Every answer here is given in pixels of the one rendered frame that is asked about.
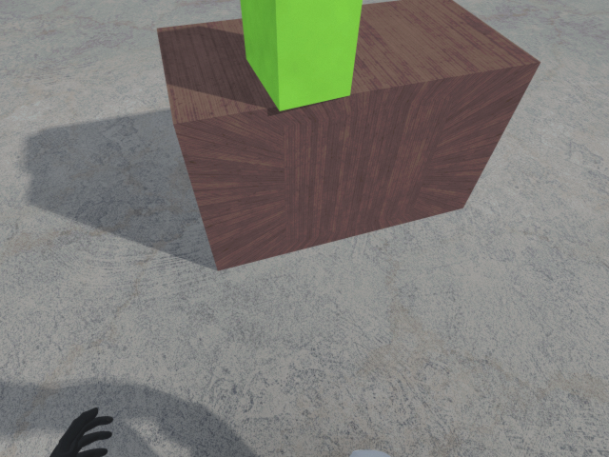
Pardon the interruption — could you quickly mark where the carton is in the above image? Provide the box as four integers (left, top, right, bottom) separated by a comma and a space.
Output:
240, 0, 363, 111

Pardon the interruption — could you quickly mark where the left robot hand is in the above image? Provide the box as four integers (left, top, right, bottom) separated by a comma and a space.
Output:
50, 407, 113, 457

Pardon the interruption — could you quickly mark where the pedestal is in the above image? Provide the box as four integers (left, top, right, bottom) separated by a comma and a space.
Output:
157, 0, 540, 271

